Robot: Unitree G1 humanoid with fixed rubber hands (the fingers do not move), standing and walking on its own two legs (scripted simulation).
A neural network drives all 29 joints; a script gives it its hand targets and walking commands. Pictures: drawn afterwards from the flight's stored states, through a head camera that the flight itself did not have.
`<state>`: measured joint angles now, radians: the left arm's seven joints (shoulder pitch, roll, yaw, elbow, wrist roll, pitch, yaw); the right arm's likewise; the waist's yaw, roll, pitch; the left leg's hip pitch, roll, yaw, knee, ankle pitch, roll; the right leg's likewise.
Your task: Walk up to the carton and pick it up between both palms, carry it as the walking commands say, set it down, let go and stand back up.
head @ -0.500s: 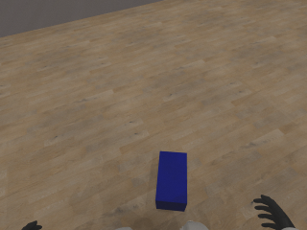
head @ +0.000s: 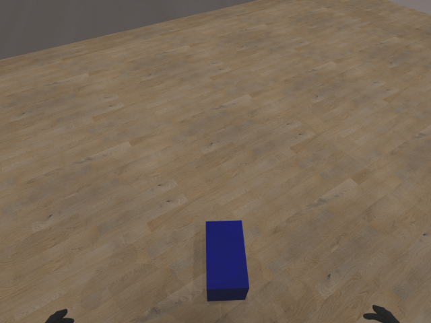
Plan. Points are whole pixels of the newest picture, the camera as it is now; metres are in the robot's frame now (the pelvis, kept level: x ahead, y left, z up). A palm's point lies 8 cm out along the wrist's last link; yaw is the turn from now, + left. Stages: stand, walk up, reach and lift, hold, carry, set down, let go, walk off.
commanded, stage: walk up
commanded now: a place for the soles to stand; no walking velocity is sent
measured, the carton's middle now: (224, 259) +0.49 -0.03 -0.68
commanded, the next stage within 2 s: none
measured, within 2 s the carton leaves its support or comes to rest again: neither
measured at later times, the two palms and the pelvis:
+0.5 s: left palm out of the picture +0.13 +0.28 -0.08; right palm out of the picture +0.12 -0.34 -0.11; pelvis +0.03 -0.03 +0.01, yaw +0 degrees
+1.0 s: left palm out of the picture +0.14 +0.29 -0.10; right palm out of the picture +0.12 -0.34 -0.11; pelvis +0.04 -0.02 +0.01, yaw -1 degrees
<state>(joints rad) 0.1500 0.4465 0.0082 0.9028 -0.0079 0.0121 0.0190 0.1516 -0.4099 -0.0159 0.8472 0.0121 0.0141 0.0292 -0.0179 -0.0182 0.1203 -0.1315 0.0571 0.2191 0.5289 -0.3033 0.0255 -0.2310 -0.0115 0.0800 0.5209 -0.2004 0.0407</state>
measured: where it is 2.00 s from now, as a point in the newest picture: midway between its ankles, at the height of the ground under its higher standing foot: outside the picture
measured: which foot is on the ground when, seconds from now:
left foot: down 0.00-1.00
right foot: down 0.00-1.00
